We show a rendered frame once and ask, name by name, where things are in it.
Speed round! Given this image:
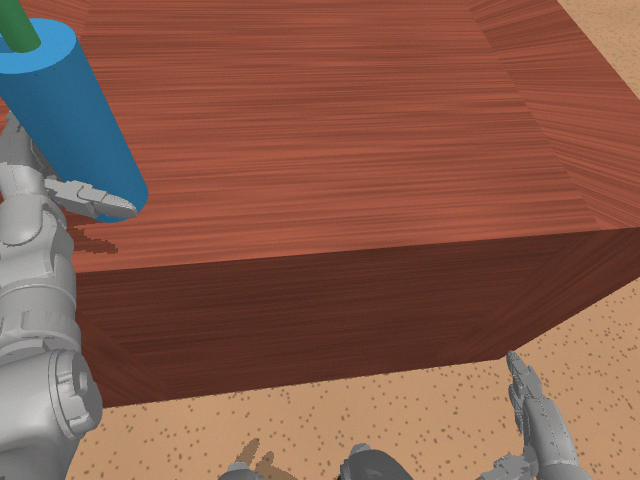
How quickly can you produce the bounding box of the right robot arm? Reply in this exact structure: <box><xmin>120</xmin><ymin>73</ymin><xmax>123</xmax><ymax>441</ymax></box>
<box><xmin>536</xmin><ymin>464</ymin><xmax>593</xmax><ymax>480</ymax></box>

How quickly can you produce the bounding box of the left robot arm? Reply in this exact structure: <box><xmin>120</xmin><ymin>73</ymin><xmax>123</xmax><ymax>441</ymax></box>
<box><xmin>0</xmin><ymin>194</ymin><xmax>103</xmax><ymax>480</ymax></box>

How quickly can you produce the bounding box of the bottle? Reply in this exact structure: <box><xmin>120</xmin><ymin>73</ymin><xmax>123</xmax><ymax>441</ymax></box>
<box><xmin>0</xmin><ymin>0</ymin><xmax>149</xmax><ymax>223</ymax></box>

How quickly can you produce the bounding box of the right robot hand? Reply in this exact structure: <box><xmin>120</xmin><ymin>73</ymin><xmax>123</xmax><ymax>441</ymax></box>
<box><xmin>475</xmin><ymin>350</ymin><xmax>580</xmax><ymax>480</ymax></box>

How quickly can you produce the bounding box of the left robot hand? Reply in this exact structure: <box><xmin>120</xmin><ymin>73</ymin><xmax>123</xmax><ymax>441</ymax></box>
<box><xmin>0</xmin><ymin>110</ymin><xmax>137</xmax><ymax>218</ymax></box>

